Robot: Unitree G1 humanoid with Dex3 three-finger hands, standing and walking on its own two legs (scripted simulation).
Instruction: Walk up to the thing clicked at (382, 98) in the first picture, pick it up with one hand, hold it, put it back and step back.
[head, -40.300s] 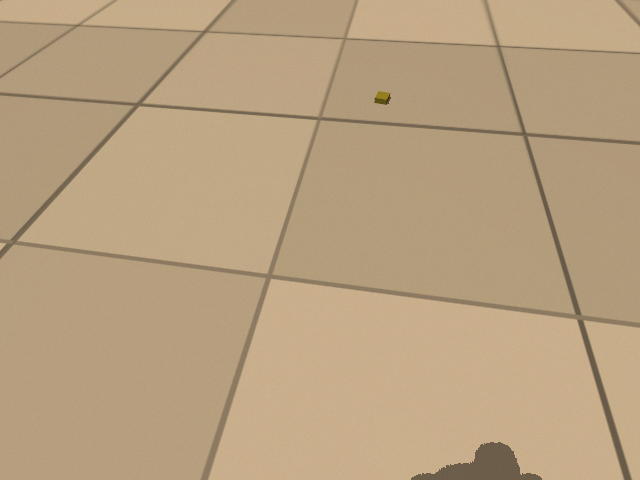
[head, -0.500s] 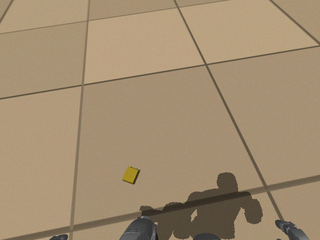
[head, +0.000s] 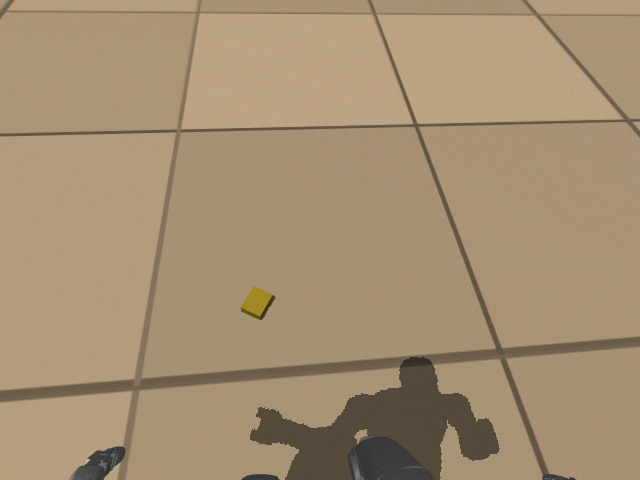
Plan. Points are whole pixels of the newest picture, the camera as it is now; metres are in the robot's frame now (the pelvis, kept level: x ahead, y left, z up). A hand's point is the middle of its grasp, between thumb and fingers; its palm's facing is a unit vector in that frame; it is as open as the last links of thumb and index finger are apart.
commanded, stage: step back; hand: left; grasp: from above
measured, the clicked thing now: (257, 303) +0.69 +0.20 -0.75
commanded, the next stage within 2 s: none
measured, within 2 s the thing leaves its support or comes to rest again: neither
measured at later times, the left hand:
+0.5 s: hand out of the picture -0.07 +0.24 -0.14, palm faces -0.03 -0.90 -0.44, open 7.4 cm
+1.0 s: hand out of the picture -0.27 +0.20 -0.16, palm faces -0.05 -0.92 -0.39, open 7.4 cm
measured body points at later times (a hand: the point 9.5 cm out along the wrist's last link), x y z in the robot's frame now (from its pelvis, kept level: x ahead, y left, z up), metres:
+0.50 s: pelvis -0.17 -0.03 -0.01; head -0.12 -0.05 +0.44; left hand -0.07 +0.29 -0.11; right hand -0.11 -0.35 -0.14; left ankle -0.21 +0.11 -0.68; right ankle -0.12 -0.15 -0.74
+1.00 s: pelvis -0.34 -0.06 -0.01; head -0.32 -0.07 +0.43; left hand -0.27 +0.25 -0.13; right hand -0.22 -0.37 -0.13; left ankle -0.26 +0.09 -0.71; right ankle -0.36 -0.17 -0.74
